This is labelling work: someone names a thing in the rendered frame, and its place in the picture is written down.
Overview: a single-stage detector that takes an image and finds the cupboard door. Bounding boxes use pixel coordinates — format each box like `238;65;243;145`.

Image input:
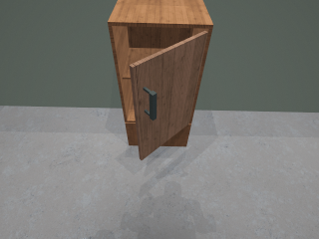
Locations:
129;31;208;160

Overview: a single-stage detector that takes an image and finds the handle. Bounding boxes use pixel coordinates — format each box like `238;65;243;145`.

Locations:
143;87;158;120

